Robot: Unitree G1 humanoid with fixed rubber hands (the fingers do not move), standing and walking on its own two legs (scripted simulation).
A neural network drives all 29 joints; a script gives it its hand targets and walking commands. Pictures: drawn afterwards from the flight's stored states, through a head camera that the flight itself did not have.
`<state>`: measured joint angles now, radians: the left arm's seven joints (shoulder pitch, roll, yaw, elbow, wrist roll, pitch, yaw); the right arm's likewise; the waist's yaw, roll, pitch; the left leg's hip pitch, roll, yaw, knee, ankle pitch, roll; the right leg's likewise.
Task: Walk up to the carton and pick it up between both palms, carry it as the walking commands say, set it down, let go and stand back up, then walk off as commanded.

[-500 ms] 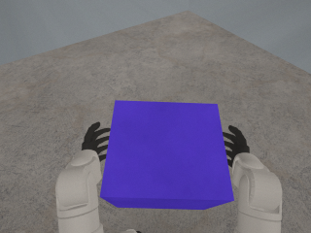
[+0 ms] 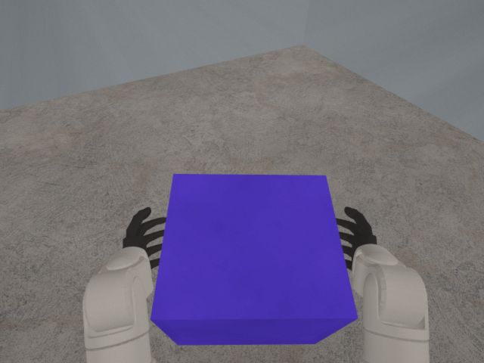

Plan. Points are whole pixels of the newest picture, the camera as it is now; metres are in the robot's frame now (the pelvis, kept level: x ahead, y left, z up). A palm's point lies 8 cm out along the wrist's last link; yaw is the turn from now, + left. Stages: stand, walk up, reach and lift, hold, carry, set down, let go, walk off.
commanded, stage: carry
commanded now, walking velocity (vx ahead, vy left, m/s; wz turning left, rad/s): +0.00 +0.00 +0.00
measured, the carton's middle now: (248, 264) +0.28 +0.02 +0.01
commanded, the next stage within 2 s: none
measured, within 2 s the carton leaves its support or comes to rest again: neither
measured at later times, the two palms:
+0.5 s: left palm (175, 264) +0.24 +0.13 +0.08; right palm (404, 285) +0.22 -0.21 +0.07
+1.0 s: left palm (176, 260) +0.25 +0.13 +0.07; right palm (392, 279) +0.24 -0.20 +0.06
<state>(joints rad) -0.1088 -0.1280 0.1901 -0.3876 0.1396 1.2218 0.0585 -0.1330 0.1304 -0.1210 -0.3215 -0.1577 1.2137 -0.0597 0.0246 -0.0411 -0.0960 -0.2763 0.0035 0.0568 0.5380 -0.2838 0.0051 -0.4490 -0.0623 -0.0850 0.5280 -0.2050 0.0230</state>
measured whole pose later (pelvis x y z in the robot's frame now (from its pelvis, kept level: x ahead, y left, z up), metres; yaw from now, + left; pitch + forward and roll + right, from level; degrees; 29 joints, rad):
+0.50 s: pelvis -0.03 -0.03 -0.01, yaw +0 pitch +1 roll +2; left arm -0.17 -0.13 0.19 -0.26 0.19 1.14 0.04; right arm -0.17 0.13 -0.15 -0.25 -0.17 1.16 -0.07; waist -0.04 -0.02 -0.09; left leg -0.31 0.02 0.07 0.59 -0.29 0.00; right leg -0.51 -0.04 -0.11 0.54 -0.15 -0.01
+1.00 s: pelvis -0.02 -0.03 -0.01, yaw +0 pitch +2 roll +1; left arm -0.16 -0.13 0.18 -0.14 0.19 1.03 0.04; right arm -0.14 0.13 -0.16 -0.15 -0.19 1.06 -0.07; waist -0.02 -0.01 -0.11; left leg -0.32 0.01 0.06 0.63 -0.34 0.00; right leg -0.49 -0.04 -0.12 0.51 -0.06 -0.05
